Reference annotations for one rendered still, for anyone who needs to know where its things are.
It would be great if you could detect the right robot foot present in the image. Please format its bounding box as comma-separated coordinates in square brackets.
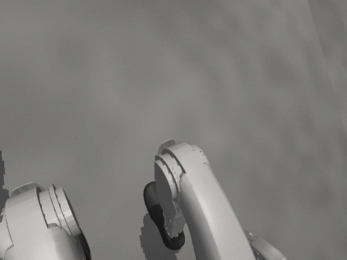
[144, 181, 185, 250]

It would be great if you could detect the left robot foot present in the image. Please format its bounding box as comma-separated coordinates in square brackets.
[78, 230, 91, 260]

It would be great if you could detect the right robot hand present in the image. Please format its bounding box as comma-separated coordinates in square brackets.
[243, 229, 288, 260]

